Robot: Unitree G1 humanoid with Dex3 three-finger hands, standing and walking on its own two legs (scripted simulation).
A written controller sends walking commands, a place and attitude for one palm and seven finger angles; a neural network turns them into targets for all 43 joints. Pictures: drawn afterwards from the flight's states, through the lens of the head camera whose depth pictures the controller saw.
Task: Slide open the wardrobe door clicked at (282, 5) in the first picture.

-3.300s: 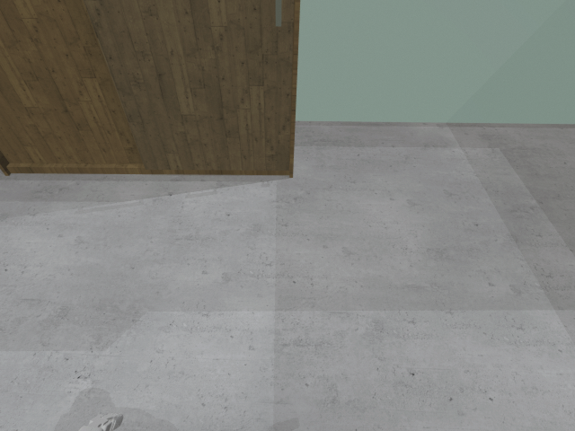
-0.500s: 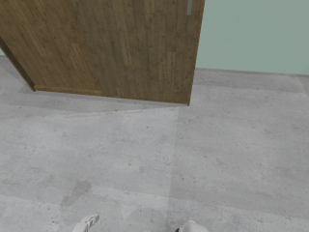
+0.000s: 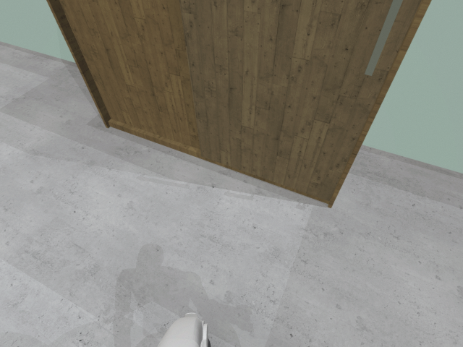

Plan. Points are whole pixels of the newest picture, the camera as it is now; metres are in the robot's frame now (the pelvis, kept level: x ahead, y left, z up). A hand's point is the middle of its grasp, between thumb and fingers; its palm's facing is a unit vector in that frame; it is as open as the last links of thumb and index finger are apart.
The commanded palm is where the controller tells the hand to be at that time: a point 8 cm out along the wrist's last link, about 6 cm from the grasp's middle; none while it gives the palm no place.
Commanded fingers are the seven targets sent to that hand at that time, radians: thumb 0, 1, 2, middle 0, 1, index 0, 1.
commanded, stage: walk to a spot facing it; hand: right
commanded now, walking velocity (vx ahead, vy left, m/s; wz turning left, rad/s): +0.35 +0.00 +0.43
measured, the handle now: (392, 11) +0.91 -0.33 +0.18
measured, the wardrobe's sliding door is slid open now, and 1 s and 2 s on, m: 0.00 0.00 0.00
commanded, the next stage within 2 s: turn to face it in 0.20 s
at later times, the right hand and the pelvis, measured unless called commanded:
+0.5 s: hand (318, 304) +0.25 -0.15 -0.17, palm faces -0.02 +0.98 -0.21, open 7.3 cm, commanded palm none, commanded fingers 0.00 -0.90 -0.90 0.20 0.30 0.20 0.30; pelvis +0.22 +0.03 +0.00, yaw +4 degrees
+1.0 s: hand (336, 263) +0.35 -0.20 -0.16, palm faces +0.19 +0.95 -0.24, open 7.3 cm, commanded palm none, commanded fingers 0.00 -0.90 -0.90 0.20 0.30 0.20 0.30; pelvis +0.28 +0.02 +0.00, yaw -9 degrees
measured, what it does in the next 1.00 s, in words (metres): walks ahead: left foot, then right foot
